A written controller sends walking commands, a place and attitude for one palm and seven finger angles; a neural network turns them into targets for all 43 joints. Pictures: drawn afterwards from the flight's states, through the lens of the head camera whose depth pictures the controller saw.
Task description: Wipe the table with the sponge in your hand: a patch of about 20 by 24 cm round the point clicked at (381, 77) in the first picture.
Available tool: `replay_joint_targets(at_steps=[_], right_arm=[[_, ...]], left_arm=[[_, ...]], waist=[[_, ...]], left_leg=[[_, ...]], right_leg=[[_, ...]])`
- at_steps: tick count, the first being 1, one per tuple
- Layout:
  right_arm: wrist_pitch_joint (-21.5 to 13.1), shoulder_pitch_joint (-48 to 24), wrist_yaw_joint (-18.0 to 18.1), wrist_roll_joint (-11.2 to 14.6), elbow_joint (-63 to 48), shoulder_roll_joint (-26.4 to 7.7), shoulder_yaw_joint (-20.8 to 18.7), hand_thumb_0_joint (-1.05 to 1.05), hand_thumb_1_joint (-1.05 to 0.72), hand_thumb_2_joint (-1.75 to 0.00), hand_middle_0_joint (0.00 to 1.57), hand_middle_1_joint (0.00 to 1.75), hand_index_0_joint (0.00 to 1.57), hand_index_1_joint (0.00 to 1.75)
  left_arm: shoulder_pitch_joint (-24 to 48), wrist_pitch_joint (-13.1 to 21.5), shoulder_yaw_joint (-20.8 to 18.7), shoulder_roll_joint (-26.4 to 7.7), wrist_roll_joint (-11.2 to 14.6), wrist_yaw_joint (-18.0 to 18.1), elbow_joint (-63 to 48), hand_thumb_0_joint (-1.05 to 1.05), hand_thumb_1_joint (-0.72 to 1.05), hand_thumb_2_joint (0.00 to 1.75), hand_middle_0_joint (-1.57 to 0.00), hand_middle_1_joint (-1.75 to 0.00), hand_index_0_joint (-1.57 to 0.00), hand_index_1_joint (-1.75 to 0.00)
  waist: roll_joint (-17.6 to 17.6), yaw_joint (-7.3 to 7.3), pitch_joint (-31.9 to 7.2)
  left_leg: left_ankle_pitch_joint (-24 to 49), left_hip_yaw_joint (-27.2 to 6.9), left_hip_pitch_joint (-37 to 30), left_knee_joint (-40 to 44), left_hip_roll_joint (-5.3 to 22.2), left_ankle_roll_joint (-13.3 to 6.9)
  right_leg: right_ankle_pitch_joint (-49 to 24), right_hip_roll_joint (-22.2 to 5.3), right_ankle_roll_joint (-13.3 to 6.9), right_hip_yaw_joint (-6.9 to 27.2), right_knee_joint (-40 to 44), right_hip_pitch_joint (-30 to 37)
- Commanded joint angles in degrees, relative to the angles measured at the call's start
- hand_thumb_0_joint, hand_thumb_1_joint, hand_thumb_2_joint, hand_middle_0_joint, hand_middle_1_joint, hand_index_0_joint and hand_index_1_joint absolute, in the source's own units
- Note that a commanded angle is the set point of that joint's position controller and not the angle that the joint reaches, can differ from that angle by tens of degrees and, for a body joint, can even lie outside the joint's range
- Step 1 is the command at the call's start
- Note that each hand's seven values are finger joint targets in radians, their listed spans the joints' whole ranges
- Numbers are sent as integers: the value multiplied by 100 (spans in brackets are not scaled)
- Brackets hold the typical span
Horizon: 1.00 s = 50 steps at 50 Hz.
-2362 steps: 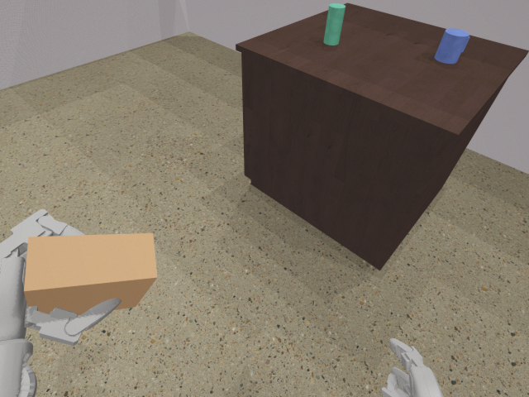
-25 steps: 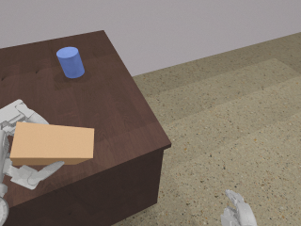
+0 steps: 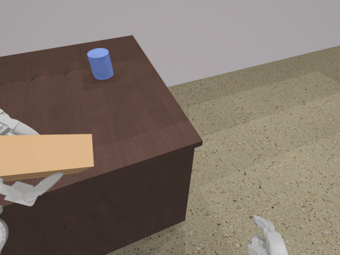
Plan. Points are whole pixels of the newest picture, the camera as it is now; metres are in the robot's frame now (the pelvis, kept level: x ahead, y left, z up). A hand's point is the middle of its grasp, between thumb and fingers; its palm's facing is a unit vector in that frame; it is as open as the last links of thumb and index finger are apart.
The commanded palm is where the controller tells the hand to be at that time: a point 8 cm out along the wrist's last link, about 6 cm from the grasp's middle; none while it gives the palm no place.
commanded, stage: step back with the hand held close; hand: left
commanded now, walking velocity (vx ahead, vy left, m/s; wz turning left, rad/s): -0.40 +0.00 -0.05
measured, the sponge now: (59, 157) +0.23 +0.21 +0.19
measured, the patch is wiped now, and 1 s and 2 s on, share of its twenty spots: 1.00 1.00 1.00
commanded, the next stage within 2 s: stop stepping back and stand still in 0.32 s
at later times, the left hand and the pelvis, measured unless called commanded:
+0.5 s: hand (10, 237) +0.10 +0.20 +0.21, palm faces +0.32 -0.87 -0.37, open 9.7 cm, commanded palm +0.05 +0.26 +0.24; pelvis -0.13 +0.00 +0.01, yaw -4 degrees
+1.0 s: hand out of the picture -0.01 +0.24 +0.22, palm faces +0.41 -0.86 -0.29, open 9.7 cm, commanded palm -0.05 +0.28 +0.24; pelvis -0.22 +0.01 +0.01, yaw -2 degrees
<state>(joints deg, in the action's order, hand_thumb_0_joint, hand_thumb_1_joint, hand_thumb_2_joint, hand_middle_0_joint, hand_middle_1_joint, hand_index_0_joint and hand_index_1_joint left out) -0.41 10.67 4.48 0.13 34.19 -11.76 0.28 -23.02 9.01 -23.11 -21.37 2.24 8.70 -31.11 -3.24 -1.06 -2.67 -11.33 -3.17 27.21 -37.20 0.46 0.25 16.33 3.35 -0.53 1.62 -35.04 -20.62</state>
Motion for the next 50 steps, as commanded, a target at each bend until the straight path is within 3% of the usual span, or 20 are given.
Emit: replay_joint_targets(at_steps=[1, 4, 6, 8, 9, 10, 13, 18, 19, 22, 24, 27, 31, 34, 36, 39, 43, 45, 46, 50], right_arm=[[-147, -699, 58, 70, -868, -582, -337, 0, -90, -90, 20, 30, 20, 30], [-8, -826, 64, -32, -886, -532, -216, 0, -90, -90, 20, 30, 20, 30], [36, -933, 117, -28, -985, -709, -273, 0, -90, -90, 20, 30, 20, 30], [6, -897, 109, -28, -1088, -722, -288, 0, -90, -90, 20, 30, 20, 30], [-73, -823, 68, -88, -1096, -622, -306, 0, -90, -90, 20, 30, 20, 30], [-174, -745, 17, -82, -1019, -623, -380, 0, -90, -90, 20, 30, 20, 30], [-350, -618, -61, 2, -771, -556, -395, 0, -90, -90, 20, 30, 20, 30], [-435, -867, -78, -79, -666, -607, -230, 0, -90, -90, 20, 30, 20, 30], [-418, -924, -74, -79, -692, -580, -217, 0, -90, -90, 20, 30, 20, 30], [-325, -900, -12, 1, -734, -405, -188, 0, -90, -90, 20, 30, 20, 30], [-297, -767, 9, 103, -937, -410, -290, 0, -90, -90, 20, 30, 20, 30], [-130, -627, 13, 113, -924, -441, -159, 0, -90, -90, 20, 30, 20, 30], [-197, -554, 10, 189, -929, -778, -274, 0, -90, -90, 20, 30, 20, 30], [-312, -427, -26, 142, -955, -779, -239, 0, -90, -90, 20, 30, 20, 30], [-398, -488, -42, 91, -878, -812, -223, 0, -90, -90, 20, 30, 20, 30], [-560, -467, 55, 21, -759, -841, -202, 0, -90, -90, 20, 30, 20, 30], [-610, -426, 18, -39, -635, -761, -240, 0, -90, -90, 20, 30, 20, 30], [-538, -369, -39, -98, -568, -697, -289, 0, -90, -90, 20, 30, 20, 30], [-610, -250, -77, -32, -456, -681, -299, 0, -90, -90, 20, 30, 20, 30], [-595, -393, -38, 5, -478, -557, -167, 0, -90, -90, 20, 30, 20, 30]], left_arm=[[630, 265, -223, -1149, 98, 30, -1401, 0, 10, 130, -120, -160, -120, -160], [516, 253, -436, -1294, 96, 27, -1625, 0, 10, 130, -120, -160, -120, -160], [376, 301, -615, -1347, 100, 77, -1797, 0, 10, 130, -120, -160, -120, -160], [108, 345, -927, -1574, 134, 107, -2050, 0, 10, 130, -120, -160, -120, -160], [116, 340, -781, -1325, 122, 71, -2125, 0, 10, 130, -120, -160, -120, -160], [320, 334, -744, -1243, 96, 71, -2169, 0, 10, 130, -120, -160, -120, -160], [241, 185, -480, -995, 210, 130, -1804, 0, 10, 130, -120, -160, -120, -160], [749, 17, -112, -949, 166, 95, -1686, 0, 10, 130, -120, -160, -120, -160], [828, 55, -77, -908, 165, 45, -1699, 0, 10, 130, -120, -160, -120, -160], [702, 234, -466, -1480, 133, 39, -1586, 0, 10, 130, -120, -160, -120, -160], [232, 89, -619, -1478, 128, 70, -1487, 0, 10, 130, -120, -160, -120, -160], [135, 38, -609, -1258, 143, 63, -1278, 0, 10, 130, -120, -160, -120, -160], [42, 156, -611, -1212, 232, 108, -1099, 0, 10, 130, -120, -160, -120, -160], [23, 249, -646, -1259, 178, 92, -1430, 0, 10, 130, -120, -160, -120, -160], [72, 307, -422, -1031, 142, 102, -1433, 0, 10, 130, -120, -160, -120, -160], [718, 320, -339, -983, -59, 193, -1436, 0, 10, 130, -120, -160, -120, -160], [868, 201, -208, -963, -63, 192, -1095, 0, 10, 130, -120, -160, -120, -160], [1142, 238, -193, -994, -24, 99, -1056, 0, 10, 130, -120, -160, -120, -160], [1269, 253, -96, -954, 16, 86, -1054, 0, 10, 130, -120, -160, -120, -160], [1237, 253, -244, -1060, 67, 46, -681, 0, 10, 130, -120, -160, -120, -160]], waist=[[1452, 127, -779], [645, 140, -328], [-297, 34, -567], [-1311, -9, -1357], [-1501, 13, -1459], [-1350, 39, -1316], [-596, 18, -1192], [-865, -1, -796], [-617, -25, -742], [1165, 0, -900], [1862, 20, -1190], [609, 158, -1006], [194, 66, -668], [-241, 174, -902], [-823, 149, -504], [-1354, 174, 54], [-316, 86, 1], [1147, 134, 48], [1476, 168, 13], [890, 167, 237]], left_leg=[[-512, 82, -1107, -1130, 37, 26], [-172, -23, -946, 37, 247, -25], [1052, -546, -770, 1302, 689, -207], [2423, -984, -905, 1824, 1259, -403], [1916, -1149, -578, 2224, 1544, -543], [1029, -1174, -154, 2353, 1727, -765], [2055, -719, -1711, 1858, 1534, -732], [895, -504, -1360, 2055, 1272, -418], [463, -356, -1291, 1785, 1082, -251], [-726, 462, -1132, -871, 50, 214], [-1084, 152, 62, -1603, -27, 76], [-444, 301, -361, -526, 86, -36], [625, -232, -1367, 1232, 497, -294], [1612, -455, -1477, 1095, 548, -345], [-663, -885, -966, 1909, 775, -370], [-3859, -1382, 442, 3138, 1092, -555], [-2841, -445, 287, 1623, 508, -356], [-1402, 284, 447, -1221, 1, -124], [-1123, 226, 523, -2205, 25, -71], [-1052, 375, -415, -939, 362, -163]], right_leg=[[-2049, -1884, -543, 1501, 1629, -344], [-2300, -1587, -442, 1067, 1196, -292], [-1915, -597, -13, 457, 510, 270], [-342, -39, 203, -55, -902, 734], [796, 83, 223, -20, -1992, 779], [1029, 113, 233, 161, -2790, 840], [1212, -68, 217, 73, -1877, -252], [467, -72, 86, 52, 476, 542], [-56, -169, 20, 92, 1307, 606], [-2855, -1984, -620, 1678, 2158, -48], [-5257, -1884, -453, 1264, 1176, 1293], [-4118, -1741, -602, 968, 855, 1251], [-960, -786, -97, 591, 1128, 707], [-1441, -566, -55, 265, 703, 933], [180, -234, 49, -85, 525, 720], [557, 132, 55, -434, -390, 1225], [986, -243, -342, -140, 1155, 1368], [2045, -1922, -1156, 2475, 2603, 745], [1704, -2254, -1345, 2829, 2683, 672], [980, -1848, -963, 1321, 2182, -2]])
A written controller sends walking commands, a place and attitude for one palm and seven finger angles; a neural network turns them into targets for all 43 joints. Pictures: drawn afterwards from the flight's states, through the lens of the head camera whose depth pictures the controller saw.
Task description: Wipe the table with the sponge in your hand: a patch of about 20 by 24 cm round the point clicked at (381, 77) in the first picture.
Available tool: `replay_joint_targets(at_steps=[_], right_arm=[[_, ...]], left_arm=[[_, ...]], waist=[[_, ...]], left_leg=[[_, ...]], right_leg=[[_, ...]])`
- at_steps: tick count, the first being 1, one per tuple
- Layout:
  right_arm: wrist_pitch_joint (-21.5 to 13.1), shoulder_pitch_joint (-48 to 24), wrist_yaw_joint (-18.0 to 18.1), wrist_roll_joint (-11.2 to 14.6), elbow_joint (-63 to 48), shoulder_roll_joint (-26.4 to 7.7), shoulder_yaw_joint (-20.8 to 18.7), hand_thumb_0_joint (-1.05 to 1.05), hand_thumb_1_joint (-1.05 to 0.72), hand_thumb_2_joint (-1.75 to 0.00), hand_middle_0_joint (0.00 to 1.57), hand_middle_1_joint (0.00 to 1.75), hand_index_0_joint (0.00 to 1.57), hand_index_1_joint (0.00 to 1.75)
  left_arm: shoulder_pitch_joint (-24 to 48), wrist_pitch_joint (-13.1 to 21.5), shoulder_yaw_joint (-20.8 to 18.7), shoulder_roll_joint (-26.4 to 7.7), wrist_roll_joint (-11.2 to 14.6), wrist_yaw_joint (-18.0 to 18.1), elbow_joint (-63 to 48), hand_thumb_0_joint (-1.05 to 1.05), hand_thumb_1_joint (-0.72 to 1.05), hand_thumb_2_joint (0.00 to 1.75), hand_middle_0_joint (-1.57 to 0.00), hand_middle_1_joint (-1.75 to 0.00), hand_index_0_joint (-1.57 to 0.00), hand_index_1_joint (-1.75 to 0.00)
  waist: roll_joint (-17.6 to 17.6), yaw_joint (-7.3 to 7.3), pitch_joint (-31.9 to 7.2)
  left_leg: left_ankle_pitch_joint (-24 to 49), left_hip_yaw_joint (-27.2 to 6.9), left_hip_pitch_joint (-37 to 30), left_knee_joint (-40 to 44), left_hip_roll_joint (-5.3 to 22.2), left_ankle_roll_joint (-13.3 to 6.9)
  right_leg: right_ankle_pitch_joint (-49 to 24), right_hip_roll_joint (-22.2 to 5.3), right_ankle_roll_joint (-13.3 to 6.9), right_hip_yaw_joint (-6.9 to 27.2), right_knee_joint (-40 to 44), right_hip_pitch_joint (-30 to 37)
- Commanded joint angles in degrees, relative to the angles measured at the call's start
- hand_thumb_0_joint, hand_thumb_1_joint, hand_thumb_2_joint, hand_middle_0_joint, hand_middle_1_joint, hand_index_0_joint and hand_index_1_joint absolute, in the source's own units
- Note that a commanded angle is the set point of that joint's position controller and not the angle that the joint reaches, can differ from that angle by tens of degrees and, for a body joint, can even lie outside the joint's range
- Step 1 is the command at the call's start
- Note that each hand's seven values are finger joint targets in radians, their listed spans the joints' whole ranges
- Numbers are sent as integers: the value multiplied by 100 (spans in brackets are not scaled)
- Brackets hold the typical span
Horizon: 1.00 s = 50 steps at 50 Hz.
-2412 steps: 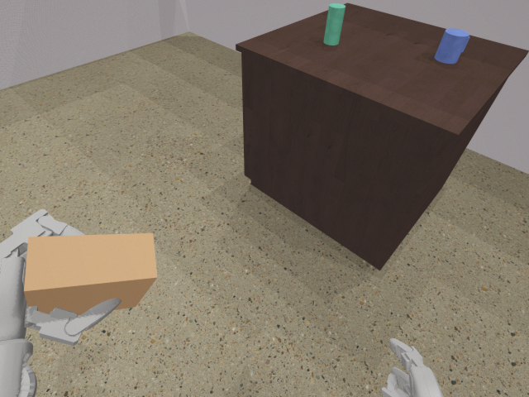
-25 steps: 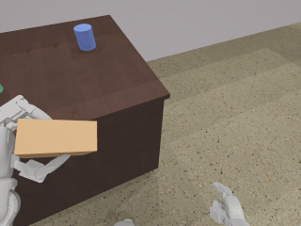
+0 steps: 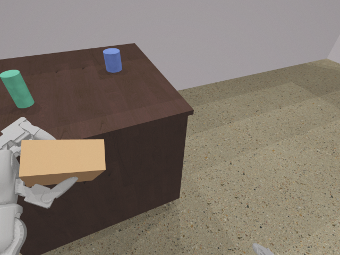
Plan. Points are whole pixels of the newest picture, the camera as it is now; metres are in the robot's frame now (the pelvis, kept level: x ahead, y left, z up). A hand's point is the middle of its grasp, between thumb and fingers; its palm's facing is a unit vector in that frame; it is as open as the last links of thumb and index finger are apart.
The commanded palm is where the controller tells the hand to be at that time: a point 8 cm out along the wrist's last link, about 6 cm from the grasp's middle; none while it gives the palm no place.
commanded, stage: stop stepping back and stand still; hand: left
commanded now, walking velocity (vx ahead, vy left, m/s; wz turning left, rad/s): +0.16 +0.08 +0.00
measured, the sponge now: (75, 163) +0.23 +0.20 +0.18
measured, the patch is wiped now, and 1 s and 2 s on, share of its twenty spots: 1.00 1.00 1.00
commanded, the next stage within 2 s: stand and wait in 0.16 s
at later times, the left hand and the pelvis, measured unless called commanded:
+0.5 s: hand (36, 156) +0.22 +0.26 +0.20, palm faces +0.44 -0.82 -0.36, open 9.7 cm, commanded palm +0.17 +0.31 +0.22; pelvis +0.01 +0.02 -0.01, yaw +0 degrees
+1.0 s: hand (24, 163) +0.21 +0.27 +0.20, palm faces +0.44 -0.82 -0.38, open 9.7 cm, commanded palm +0.15 +0.31 +0.22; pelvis -0.01 +0.03 +0.00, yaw +0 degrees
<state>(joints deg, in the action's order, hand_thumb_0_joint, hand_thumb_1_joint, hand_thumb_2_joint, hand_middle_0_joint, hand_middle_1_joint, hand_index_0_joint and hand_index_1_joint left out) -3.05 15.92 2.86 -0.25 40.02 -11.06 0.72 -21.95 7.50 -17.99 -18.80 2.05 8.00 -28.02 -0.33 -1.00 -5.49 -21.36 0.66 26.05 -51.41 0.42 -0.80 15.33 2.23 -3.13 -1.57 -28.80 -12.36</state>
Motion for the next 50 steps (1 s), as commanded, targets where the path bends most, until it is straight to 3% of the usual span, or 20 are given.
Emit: replay_joint_targets(at_steps=[1, 3, 5, 6, 8, 10, 12, 13, 14, 15, 16, 18, 20, 22, 23, 25, 28, 32, 35, 50], right_arm=[[-326, -1013, 158, 42, -1112, -606, -188, 0, -90, -90, 20, 30, 20, 30], [-355, -1002, 225, 32, -1144, -664, -195, 0, -90, -90, 20, 30, 20, 30], [-383, -1029, 232, 8, -1259, -798, -177, 0, -90, -90, 20, 30, 20, 30], [-397, -993, 231, 54, -1321, -804, -175, 0, -90, -90, 20, 30, 20, 30], [-422, -932, 221, 127, -1334, -702, -182, 0, -90, -90, 20, 30, 20, 30], [-513, -959, 143, 74, -1223, -625, -140, 0, -90, -90, 20, 30, 20, 30], [-550, -1041, 100, 50, -1281, -685, -167, 0, -90, -90, 20, 30, 20, 30], [-543, -1017, 79, 31, -1290, -658, -206, 0, -90, -90, 20, 30, 20, 30], [-551, -947, 18, 64, -1217, -610, -262, 0, -90, -90, 20, 30, 20, 30], [-590, -925, -13, 113, -1209, -693, -329, 0, -90, -90, 20, 30, 20, 30], [-619, -919, -26, 102, -1203, -647, -264, 0, -90, -90, 20, 30, 20, 30], [-611, -971, 31, 80, -1184, -544, -201, 0, -90, -90, 20, 30, 20, 30], [-567, -871, 84, 40, -1198, -589, -207, 0, -90, -90, 20, 30, 20, 30], [-482, -1040, 98, 135, -1321, -730, -307, 0, -90, -90, 20, 30, 20, 30], [-456, -1044, 91, 196, -1424, -766, -324, 0, -90, -90, 20, 30, 20, 30], [-442, -1006, 71, 131, -1416, -695, -253, 0, -90, -90, 20, 30, 20, 30], [-466, -1015, 31, 99, -1431, -731, -285, 0, -90, -90, 20, 30, 20, 30], [-466, -997, 15, 98, -1448, -711, -298, 0, -90, -90, 20, 30, 20, 30], [-424, -974, 37, 82, -1427, -689, -300, 0, -90, -90, 20, 30, 20, 30], [-415, -1157, 137, 47, -1467, -736, -271, 0, -90, -90, 20, 30, 20, 30]], left_arm=[[1158, 407, -722, -1289, 82, 142, -1033, 0, 10, 130, -120, -160, -120, -160], [1016, 416, -703, -1241, 105, 204, -1056, 0, 10, 130, -120, -160, -120, -160], [1011, 463, -747, -1179, 119, 235, -1399, 0, 10, 130, -120, -160, -120, -160], [936, 436, -872, -1222, 105, 248, -1443, 0, 10, 130, -120, -160, -120, -160], [908, 364, -1071, -1402, 108, 267, -1567, 0, 10, 130, -120, -160, -120, -160], [774, 288, -985, -1268, 57, 252, -1415, 0, 10, 130, -120, -160, -120, -160], [761, 285, -933, -1229, 46, 217, -1489, 0, 10, 130, -120, -160, -120, -160], [826, 304, -958, -1318, 37, 189, -1508, 0, 10, 130, -120, -160, -120, -160], [714, 263, -876, -1257, 99, 168, -1244, 0, 10, 130, -120, -160, -120, -160], [752, 296, -757, -1169, 149, 117, -1296, 0, 10, 130, -120, -160, -120, -160], [877, 390, -853, -1281, 159, 93, -1473, 0, 10, 130, -120, -160, -120, -160], [1066, 508, -1009, -1448, 79, 137, -1678, 0, 10, 130, -120, -160, -120, -160], [805, 537, -992, -1318, 101, 203, -1633, 0, 10, 130, -120, -160, -120, -160], [440, 516, -1010, -1252, 156, 219, -1538, 0, 10, 130, -120, -160, -120, -160], [313, 461, -1002, -1237, 161, 201, -1484, 0, 10, 130, -120, -160, -120, -160], [427, 422, -1067, -1356, 75, 199, -1700, 0, 10, 130, -120, -160, -120, -160], [313, 446, -1101, -1368, 68, 188, -1798, 0, 10, 130, -120, -160, -120, -160], [47, 457, -1086, -1310, 122, 188, -1715, 0, 10, 130, -120, -160, -120, -160], [30, 453, -1053, -1289, 144, 193, -1620, 0, 10, 130, -120, -160, -120, -160], [430, 457, -866, -1222, 95, 222, -1469, 0, 10, 130, -120, -160, -120, -160]], waist=[[550, 130, 517], [16, 159, 452], [-1124, 128, 539], [-1316, 69, 303], [-1233, 136, 213], [-1093, 89, 439], [-652, 23, 493], [280, 81, 450], [1542, 117, 434], [1376, 115, 514], [727, 128, 327], [217, 132, 67], [-61, 151, -373], [-521, -34, -350], [-371, -55, -299], [-787, 71, -238], [-925, 44, -248], [-244, 88, -339], [-263, 113, -437], [-336, 47, -1]], left_leg=[[-37, 173, -735, 1033, 339, -86], [-100, 279, -1553, 2069, 239, -144], [-1149, -1121, -1645, 3106, 919, -561], [-1570, -1634, -1387, 3470, 1357, -691], [-2620, -2034, -354, 4010, 1560, -803], [-1993, -1540, -60, 3750, 1428, -690], [-1269, -605, 210, 2576, 847, -331], [-781, -171, 383, 1427, 388, -160], [-328, 92, 443, 158, 89, 8], [-199, -86, 542, -508, 105, 71], [-291, -197, 466, -368, 191, 77], [-54, -84, -231, 1046, 318, 4], [1840, -22, -1383, 2382, 221, -41], [2675, -775, -2004, 2633, 921, -295], [2760, -916, -2099, 2612, 1044, -342], [3603, -851, -1913, 2519, 1016, -361], [3053, -785, -1562, 2688, 1002, -294], [2225, -409, -1250, 2319, 636, -103], [2255, -276, -1459, 2247, 532, -27], [845, -417, -1325, 2884, 485, -88]], right_leg=[[1329, -1666, -645, 1491, 1445, -963], [1671, -1348, -448, 1215, 954, -1193], [1528, -367, -16, 610, -217, -1590], [1272, -2, 242, -91, -931, -1271], [1283, 16, 354, -28, -1829, -643], [1067, -89, 296, -60, -1168, -219], [542, -153, 144, 86, 406, 373], [628, -734, -178, 1182, 1013, 321], [728, -1625, -493, 2612, 1621, 79], [-638, -1898, -728, 2799, 1642, 186], [-2058, -1926, -812, 2363, 1280, 490], [-3629, -1809, -643, 1636, 493, 701], [-3076, -1201, -129, 885, -98, 687], [-1018, -489, 304, 449, -53, -56], [-522, -348, 351, 379, 25, -227], [-697, -263, 342, 175, -220, -147], [-239, -218, 331, 185, 16, 102], [-1688, -541, 167, 681, 546, 494], [-2112, -698, 119, 851, 588, 404], [-509, -448, 184, 662, 1028, 13]])
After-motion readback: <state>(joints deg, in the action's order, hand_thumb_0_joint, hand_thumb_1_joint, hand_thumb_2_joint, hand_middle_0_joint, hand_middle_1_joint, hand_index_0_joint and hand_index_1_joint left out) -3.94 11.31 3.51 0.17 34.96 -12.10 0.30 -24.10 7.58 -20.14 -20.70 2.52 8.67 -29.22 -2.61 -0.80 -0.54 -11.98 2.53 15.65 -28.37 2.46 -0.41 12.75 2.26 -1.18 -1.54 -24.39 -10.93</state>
